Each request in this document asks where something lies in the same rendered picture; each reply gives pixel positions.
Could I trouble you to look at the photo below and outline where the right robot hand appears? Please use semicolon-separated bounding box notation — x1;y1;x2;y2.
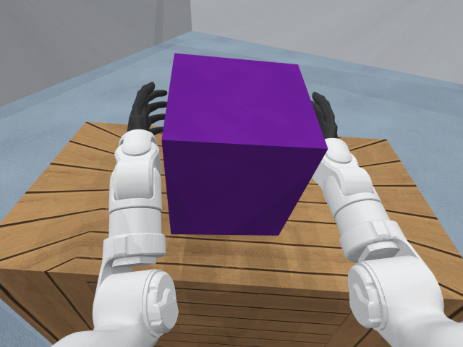
311;92;338;139

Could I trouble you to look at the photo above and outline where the robot right forearm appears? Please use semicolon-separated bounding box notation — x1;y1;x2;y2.
312;138;444;309

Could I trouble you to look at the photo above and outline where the robot left forearm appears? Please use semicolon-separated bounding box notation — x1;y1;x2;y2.
93;129;166;324

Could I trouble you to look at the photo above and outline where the right robot upper arm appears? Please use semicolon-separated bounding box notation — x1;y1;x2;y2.
348;255;463;347

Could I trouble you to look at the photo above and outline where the left robot hand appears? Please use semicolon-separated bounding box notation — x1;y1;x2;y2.
127;82;167;135

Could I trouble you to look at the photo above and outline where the pedestal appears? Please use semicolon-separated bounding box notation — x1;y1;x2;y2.
0;122;463;347

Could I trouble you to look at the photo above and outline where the carton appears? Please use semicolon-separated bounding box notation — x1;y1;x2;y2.
161;53;328;236

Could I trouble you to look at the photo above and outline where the left robot upper arm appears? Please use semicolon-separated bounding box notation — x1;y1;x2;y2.
51;269;179;347

